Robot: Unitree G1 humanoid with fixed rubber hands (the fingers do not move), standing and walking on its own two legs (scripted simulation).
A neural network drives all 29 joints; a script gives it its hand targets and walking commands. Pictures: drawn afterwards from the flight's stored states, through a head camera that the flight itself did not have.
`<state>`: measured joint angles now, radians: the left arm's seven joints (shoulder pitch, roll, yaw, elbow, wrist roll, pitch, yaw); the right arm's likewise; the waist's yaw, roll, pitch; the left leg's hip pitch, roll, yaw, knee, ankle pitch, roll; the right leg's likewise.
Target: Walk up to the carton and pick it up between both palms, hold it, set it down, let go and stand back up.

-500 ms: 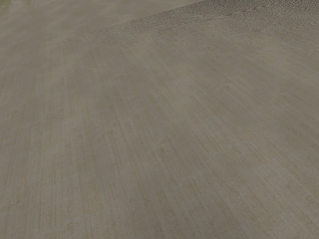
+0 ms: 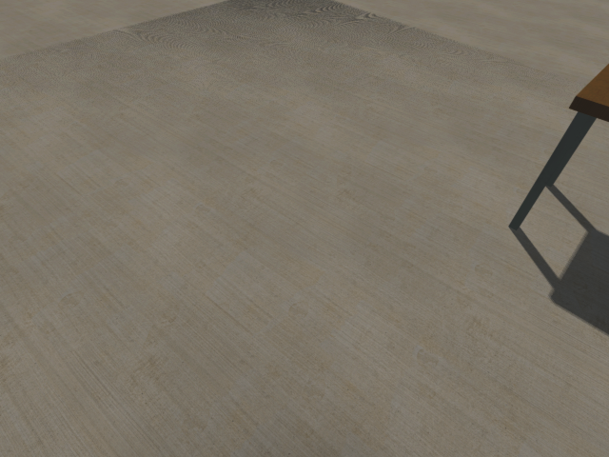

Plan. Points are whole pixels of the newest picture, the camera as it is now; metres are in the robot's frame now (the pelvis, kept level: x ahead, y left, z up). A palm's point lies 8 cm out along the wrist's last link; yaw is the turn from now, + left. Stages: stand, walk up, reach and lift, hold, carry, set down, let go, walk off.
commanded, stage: walk up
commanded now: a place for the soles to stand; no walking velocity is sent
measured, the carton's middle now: out of the picture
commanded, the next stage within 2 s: none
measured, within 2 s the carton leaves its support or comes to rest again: neither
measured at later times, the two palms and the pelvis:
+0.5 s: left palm (274, 319) +0.38 +0.08 -0.10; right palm out of the picture +0.15 -0.42 -0.13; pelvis +0.19 -0.15 -0.01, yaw -21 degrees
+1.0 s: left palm (352, 228) +0.63 -0.08 -0.12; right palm out of the picture +0.30 -0.52 -0.08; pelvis +0.41 -0.26 +0.00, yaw -38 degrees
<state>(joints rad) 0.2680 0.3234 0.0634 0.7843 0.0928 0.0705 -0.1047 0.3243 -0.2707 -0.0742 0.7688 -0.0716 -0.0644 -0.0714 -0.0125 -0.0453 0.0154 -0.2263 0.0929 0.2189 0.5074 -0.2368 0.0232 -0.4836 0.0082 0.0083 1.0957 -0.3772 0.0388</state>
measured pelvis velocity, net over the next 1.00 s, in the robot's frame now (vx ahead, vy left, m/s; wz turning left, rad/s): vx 0.41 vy -0.26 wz -0.66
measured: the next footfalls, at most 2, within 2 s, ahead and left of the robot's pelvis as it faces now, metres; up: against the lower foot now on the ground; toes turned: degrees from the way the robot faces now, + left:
right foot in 0.32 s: +0.24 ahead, -0.25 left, +0.00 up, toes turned -24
left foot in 0.80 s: +0.53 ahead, -0.20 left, +0.00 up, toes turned -23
